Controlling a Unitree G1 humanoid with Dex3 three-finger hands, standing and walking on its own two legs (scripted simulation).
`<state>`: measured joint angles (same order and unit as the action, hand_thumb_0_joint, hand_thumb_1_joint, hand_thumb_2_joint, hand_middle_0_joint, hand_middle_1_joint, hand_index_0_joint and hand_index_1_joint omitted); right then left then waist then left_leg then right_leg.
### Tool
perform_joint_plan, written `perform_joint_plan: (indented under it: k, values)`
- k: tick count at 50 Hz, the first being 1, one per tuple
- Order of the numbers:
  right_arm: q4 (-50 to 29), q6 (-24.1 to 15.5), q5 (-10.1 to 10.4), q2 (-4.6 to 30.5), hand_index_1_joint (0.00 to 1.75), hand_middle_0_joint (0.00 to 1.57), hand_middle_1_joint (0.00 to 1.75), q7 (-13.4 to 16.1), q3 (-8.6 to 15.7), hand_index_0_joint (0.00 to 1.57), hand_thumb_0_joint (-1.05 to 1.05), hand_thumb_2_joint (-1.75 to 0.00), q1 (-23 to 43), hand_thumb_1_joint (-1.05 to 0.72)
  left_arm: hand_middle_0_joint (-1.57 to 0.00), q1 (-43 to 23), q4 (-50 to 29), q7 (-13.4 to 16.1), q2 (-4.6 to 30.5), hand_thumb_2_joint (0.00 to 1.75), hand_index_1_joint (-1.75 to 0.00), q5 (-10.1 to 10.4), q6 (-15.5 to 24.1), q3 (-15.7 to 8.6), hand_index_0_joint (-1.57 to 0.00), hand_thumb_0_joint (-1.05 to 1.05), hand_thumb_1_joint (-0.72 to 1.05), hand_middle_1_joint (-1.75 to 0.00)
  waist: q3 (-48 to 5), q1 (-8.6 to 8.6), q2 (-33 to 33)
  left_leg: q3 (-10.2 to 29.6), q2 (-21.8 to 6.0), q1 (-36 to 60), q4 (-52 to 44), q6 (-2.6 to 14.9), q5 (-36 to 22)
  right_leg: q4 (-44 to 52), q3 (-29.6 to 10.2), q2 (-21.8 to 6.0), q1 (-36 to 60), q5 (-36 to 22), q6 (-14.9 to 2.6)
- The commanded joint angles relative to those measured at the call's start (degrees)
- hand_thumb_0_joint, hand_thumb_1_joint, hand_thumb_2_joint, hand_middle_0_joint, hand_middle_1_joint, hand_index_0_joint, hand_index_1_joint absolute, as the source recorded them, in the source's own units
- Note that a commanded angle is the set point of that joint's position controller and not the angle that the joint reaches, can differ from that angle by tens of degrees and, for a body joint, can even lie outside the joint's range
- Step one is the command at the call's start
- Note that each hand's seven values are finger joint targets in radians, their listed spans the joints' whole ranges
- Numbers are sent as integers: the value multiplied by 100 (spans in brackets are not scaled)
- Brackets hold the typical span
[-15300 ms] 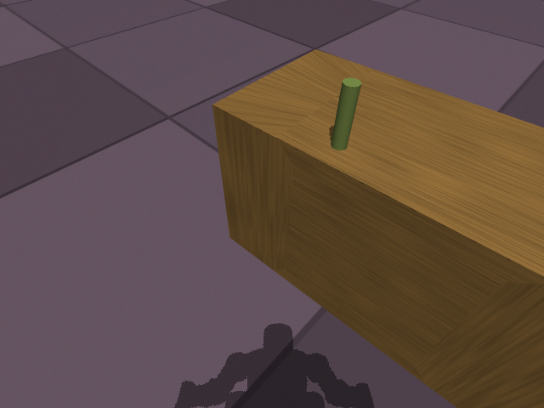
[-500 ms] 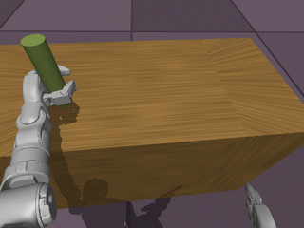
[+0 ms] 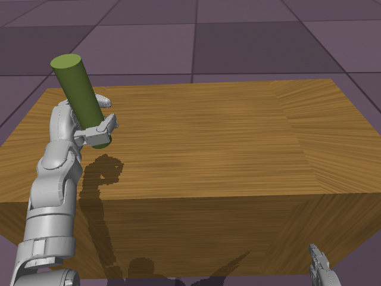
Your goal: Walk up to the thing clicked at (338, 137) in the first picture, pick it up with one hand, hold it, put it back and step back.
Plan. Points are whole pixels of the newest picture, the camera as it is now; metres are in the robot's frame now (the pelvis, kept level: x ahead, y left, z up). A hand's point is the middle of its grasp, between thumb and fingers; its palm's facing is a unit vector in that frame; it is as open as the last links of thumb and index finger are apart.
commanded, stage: lift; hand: left
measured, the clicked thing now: (86, 107) +0.40 +0.19 +0.23
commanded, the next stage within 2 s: hold in 0.64 s
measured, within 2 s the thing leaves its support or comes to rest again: neither
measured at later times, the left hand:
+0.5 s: hand (92, 123) +0.35 +0.16 +0.23, palm faces +0.12 -0.99 +0.00, open 5.7 cm
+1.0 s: hand (83, 117) +0.33 +0.17 +0.25, palm faces +0.12 -0.99 +0.00, open 5.7 cm
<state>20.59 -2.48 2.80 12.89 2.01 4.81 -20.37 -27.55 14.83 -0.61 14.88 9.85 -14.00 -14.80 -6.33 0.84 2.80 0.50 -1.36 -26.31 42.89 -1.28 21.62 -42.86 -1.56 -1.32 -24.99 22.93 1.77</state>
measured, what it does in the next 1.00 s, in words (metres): stands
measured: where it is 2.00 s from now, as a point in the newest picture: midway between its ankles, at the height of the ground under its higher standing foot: outside the picture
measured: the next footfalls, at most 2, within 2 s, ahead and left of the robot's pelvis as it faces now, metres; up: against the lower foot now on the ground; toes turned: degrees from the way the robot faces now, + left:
none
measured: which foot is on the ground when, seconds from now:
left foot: down 0.00-1.00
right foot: down 0.00-1.00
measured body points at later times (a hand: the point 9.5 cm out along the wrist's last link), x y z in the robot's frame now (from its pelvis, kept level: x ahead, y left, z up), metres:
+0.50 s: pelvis -0.01 -0.01 +0.01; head -0.03 -0.04 +0.46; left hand +0.34 +0.22 +0.23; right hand +0.15 -0.27 -0.06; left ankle +0.00 +0.13 -0.71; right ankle -0.01 -0.14 -0.71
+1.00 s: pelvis -0.01 +0.00 +0.01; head -0.04 -0.04 +0.46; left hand +0.32 +0.22 +0.26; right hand +0.16 -0.27 -0.06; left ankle +0.00 +0.13 -0.71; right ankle -0.01 -0.14 -0.71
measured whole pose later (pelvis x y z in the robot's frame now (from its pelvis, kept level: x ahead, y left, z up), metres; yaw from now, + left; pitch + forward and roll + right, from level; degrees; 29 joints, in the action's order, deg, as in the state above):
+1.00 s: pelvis -0.01 +0.00 +0.01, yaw +1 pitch +0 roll +0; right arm 32.5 -10.7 3.3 13.9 2.8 7.1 -16.4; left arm -23.0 -6.7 -1.9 14.1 13.4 -34.9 -16.4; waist -5.4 -0.9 3.9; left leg 1.1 -0.7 -18.5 36.5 -1.4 18.3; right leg -37.6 -0.8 -2.1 -17.3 20.5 1.6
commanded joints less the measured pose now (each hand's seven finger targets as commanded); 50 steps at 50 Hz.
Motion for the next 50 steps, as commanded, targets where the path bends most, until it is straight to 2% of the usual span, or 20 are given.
perform_joint_plan:
  k: [1, 3, 5, 7, 9, 12, 13, 14, 16, 18, 24, 27, 31, 32, 36, 37, 43, 44, 47, 50]
  values:
    - [-946, -436, -7, 720, 5, 5, 5, 87, 331, 5, 0, -4, 464, 57, -138, -2375, -1765, -18, 1083, 133, -143, 26, -45, -192, -140, 0, 66, -143, -1292, 7, -206, -177, 110, 1077, -621, 137, -1595, 717, 390, 146, 381, -1703, -104]
    - [-783, -469, -6, 675, 5, 5, 5, 84, 312, 5, 0, -4, 469, 57, -137, -2322, -1924, -26, 1148, 134, -143, 87, -179, -340, -140, 0, 65, -143, -1216, -55, -350, -184, 145, 1026, -665, 169, -1450, 825, 384, 119, 473, -1602, -77]
    - [-608, -527, -5, 653, 5, 5, 5, 84, 289, 5, 0, -4, 437, 57, -138, -2283, -2088, -57, 1135, 133, -143, 126, -322, -334, -141, 0, 63, -144, -1091, -46, -225, -188, 149, 1080, -720, 167, -1400, 857, 381, 113, 421, -1545, -86]
    - [-763, -589, -3, 733, 5, 5, 5, 97, 340, 5, 0, -4, 522, 56, -138, -2254, -2307, -79, 1094, 132, -143, 137, -436, -302, -140, 0, 63, -143, -1364, -25, -377, -179, 154, 1260, -710, 184, -1557, 873, 376, 98, 556, -1710, -69]
    - [-447, -623, 5, 601, 5, 5, 5, 72, 243, 5, 0, -4, 530, 56, -139, -2185, -2336, -84, 1114, 134, -144, 184, -560, -378, -141, 0, 62, -145, -1070, -112, -282, -174, 171, 1142, -775, 184, -1398, 922, 379, 81, 522, -1537, -79]
    - [-576, -708, -3, 824, 5, 5, 5, 86, 442, 5, 0, -4, 752, 56, -140, -2177, -2389, -67, 1120, 133, -144, 157, -719, -362, -142, 0, 61, -144, -1186, -76, -393, -166, 171, 1247, -823, 185, -1363, 988, 381, 90, 554, -1481, -77]
    - [-469, -710, -6, 715, 5, 5, 5, 83, 318, 5, 0, -4, 666, 56, -140, -2151, -2455, -74, 1008, 133, -144, 191, -762, -314, -142, 0, 62, -145, -1033, -48, -374, -173, 172, 1245, -853, 194, -1290, 1019, 382, 88, 500, -1422, -68]
    - [-376, -728, -8, 633, 5, 5, 5, 79, 251, 5, 0, -4, 674, 56, -140, -2148, -2573, -85, 1054, 134, -145, 209, -775, -360, -142, 0, 63, -145, -1095, -115, -288, -165, 171, 1246, -868, 186, -1351, 1024, 394, 91, 557, -1460, -78]
    - [-301, -779, 5, 916, 5, 5, 5, 110, 530, 5, 0, -4, 790, 56, -139, -2051, -2594, -103, 1120, 132, -143, 236, -851, -421, -141, 0, 61, -144, -1046, -90, -428, -152, 167, 1278, -887, 188, -1330, 1026, 394, 91, 541, -1434, -72]
    - [-332, -815, -2, 693, 5, 5, 5, 92, 312, 5, 0, -4, 793, 56, -140, -2150, -2805, -100, 1041, 133, -144, 236, -908, -364, -142, 0, 64, -144, -1164, -121, -342, -167, 189, 1349, -874, 195, -1415, 1056, 382, 68, 592, -1527, -63]
    - [-37, -898, 11, 703, 5, 5, 5, 97, 320, 5, 0, -4, 836, 56, -140, -2047, -2888, -117, 1076, 132, -144, 292, -1086, -427, -142, 0, 60, -144, -875, -156, -351, -148, 190, 1293, -992, 194, -1181, 1147, 393, 74, 544, -1260, -76]
    - [80, -945, 4, 890, 5, 5, 5, 111, 503, 5, 0, -4, 850, 56, -140, -1991, -2930, -99, 1077, 132, -143, 304, -1181, -450, -142, 0, 62, -144, -908, -110, -357, -132, 178, 1346, -1026, 188, -1168, 1173, 406, 87, 544, -1258, -81]
    - [99, -991, 10, 836, 5, 5, 5, 119, 500, 5, 0, -4, 984, 56, -140, -1902, -3040, -71, 1046, 131, -143, 334, -1271, -505, -142, 0, 62, -143, -967, -169, -422, -128, 179, 1406, -1007, 187, -1372, 1177, 422, 88, 637, -1429, -65]
    - [125, -1002, 9, 734, 5, 5, 5, 105, 380, 5, 0, -4, 912, 56, -141, -1927, -3118, -86, 981, 131, -143, 320, -1290, -414, -143, 0, 63, -144, -950, -145, -346, -146, 188, 1440, -1005, 185, -1379, 1194, 408, 81, 602, -1435, -69]
    - [185, -1075, 2, 868, 5, 5, 5, 146, 487, 5, 0, -5, 1001, 55, -140, -1912, -3219, -101, 1020, 130, -142, 338, -1375, -459, -142, 0, 62, -143, -1029, -140, -385, -101, 165, 1524, -1036, 177, -1446, 1174, 436, 104, 635, -1480, -74]
    - [142, -1093, 18, 718, 5, 5, 5, 130, 339, 5, 0, -5, 1055, 55, -140, -1923, -3303, -109, 1008, 130, -143, 347, -1395, -432, -142, 0, 59, -143, -1007, -206, -341, -108, 176, 1497, -1023, 180, -1460, 1171, 439, 97, 700, -1478, -87]
    - [168, -1157, 12, 883, 5, 5, 5, 184, 501, 5, 0, -5, 992, 55, -137, -1877, -3355, -111, 1057, 123, -138, 390, -1574, -530, -139, 0, 58, -139, -1049, -130, -469, -118, 182, 1611, -984, 200, -1678, 1172, 424, 88, 737, -1726, -54]
    - [353, -1141, 28, 752, 5, 5, 5, 159, 401, 5, 0, -5, 955, 55, -137, -1872, -3382, -107, 1050, 123, -139, 382, -1603, -497, -139, 0, 58, -139, -951, -218, -278, -123, 196, 1537, -984, 182, -1699, 1150, 425, 79, 717, -1738, -75]
    - [179, -1142, 41, 829, 5, 5, 5, 148, 484, 5, 0, -5, 964, 54, -138, -1902, -3434, -110, 1026, 123, -139, 391, -1680, -496, -140, 0, 57, -140, -1038, -183, -328, -98, 186, 1598, -1006, 176, -1782, 1160, 448, 98, 769, -1797, -83]
    - [149, -1189, 38, 906, 5, 5, 5, 140, 544, 5, 0, -5, 1109, 55, -137, -1928, -3499, -138, 1052, 123, -138, 402, -1777, -517, -139, 0, 59, -138, -827, -166, -389, -104, 199, 1516, -1075, 181, -1417, 1265, 432, 97, 668, -1465, -64]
